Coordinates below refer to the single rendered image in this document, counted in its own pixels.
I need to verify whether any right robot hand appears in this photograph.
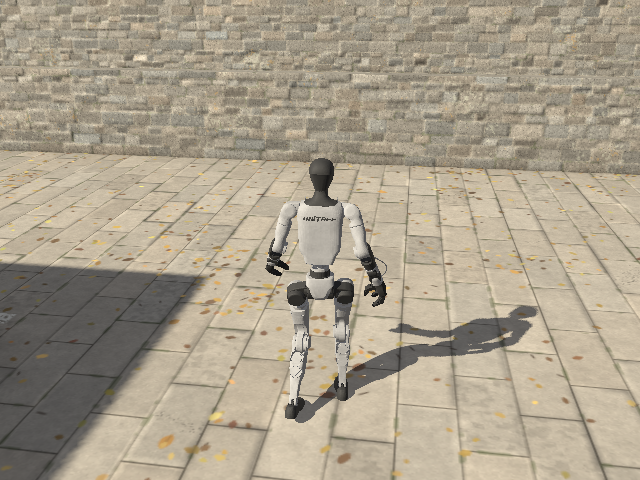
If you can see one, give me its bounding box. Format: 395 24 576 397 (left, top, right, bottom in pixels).
364 281 387 307

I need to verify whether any robot torso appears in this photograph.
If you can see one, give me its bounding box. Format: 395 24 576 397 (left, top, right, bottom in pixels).
297 196 344 300

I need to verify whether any robot left thigh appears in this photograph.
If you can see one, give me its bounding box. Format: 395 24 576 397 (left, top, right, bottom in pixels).
287 280 311 352

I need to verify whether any left robot forearm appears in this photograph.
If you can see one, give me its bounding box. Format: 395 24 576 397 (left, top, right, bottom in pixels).
267 238 282 266

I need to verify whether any left robot hand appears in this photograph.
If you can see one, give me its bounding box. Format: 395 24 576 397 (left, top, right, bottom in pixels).
265 260 289 276

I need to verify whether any right robot forearm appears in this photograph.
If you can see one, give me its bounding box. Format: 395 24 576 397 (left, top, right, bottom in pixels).
360 243 383 286

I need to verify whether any robot left upper arm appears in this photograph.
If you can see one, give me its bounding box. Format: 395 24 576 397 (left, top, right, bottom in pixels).
272 201 300 254

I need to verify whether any robot right upper arm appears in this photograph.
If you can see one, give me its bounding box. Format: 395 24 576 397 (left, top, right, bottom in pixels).
341 202 370 259

